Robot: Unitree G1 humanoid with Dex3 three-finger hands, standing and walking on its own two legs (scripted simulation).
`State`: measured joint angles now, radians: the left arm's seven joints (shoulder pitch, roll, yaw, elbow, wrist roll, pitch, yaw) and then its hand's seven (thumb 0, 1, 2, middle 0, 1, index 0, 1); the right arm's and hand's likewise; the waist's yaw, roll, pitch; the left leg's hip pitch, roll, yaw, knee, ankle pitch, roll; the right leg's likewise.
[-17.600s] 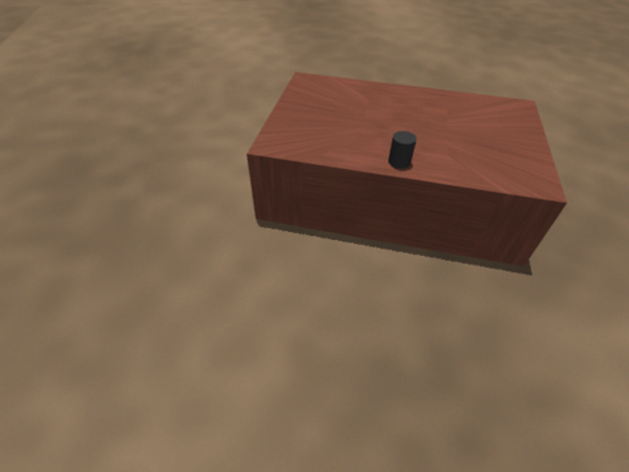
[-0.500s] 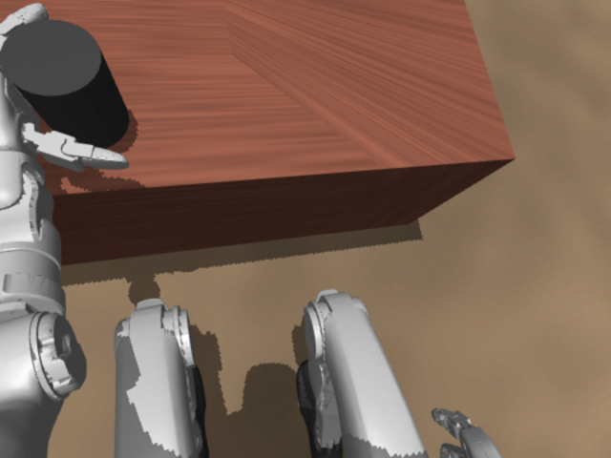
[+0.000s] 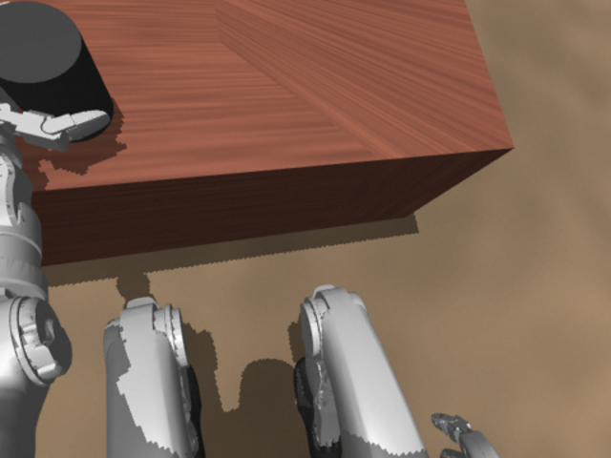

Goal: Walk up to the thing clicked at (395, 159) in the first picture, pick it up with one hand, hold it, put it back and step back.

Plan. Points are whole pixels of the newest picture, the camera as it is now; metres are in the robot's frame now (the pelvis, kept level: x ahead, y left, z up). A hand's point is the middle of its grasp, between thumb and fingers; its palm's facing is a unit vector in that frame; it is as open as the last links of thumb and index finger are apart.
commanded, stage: settle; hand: left
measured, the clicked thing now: (54, 79) +0.54 +0.24 +0.01
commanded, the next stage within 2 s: lift in 1.04 s
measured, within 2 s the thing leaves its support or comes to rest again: leaves its support in 0.18 s
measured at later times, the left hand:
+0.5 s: hand (3, 26) +0.53 +0.25 +0.08, palm faces +0.17 -0.98 -0.05, open 11.5 cm
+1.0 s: hand out of the picture +0.54 +0.26 +0.13, palm faces +0.18 -0.98 -0.04, open 11.5 cm
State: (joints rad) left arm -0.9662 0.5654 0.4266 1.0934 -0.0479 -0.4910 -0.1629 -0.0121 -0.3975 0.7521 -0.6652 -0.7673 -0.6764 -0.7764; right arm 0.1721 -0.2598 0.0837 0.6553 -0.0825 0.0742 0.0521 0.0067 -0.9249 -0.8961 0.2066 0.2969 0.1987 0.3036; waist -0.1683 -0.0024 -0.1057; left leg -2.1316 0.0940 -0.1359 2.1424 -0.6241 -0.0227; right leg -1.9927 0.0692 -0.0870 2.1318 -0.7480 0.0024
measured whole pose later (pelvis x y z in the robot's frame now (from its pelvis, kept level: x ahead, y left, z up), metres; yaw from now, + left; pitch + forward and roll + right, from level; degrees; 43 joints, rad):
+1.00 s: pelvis +0.02 +0.01 +0.11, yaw +2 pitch +35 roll -6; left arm -0.90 0.50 0.39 0.97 -0.06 -0.35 -0.13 -0.01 -0.51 1.02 -0.63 -0.91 -0.64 -0.92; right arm 0.21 -0.24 0.04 0.65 -0.03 0.05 0.01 0.01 -0.90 -0.89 0.21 0.30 0.20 0.30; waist -0.15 0.03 -0.17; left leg -1.81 0.09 -0.09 1.80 -0.61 -0.01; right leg -1.68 0.06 -0.06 1.77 -0.71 0.01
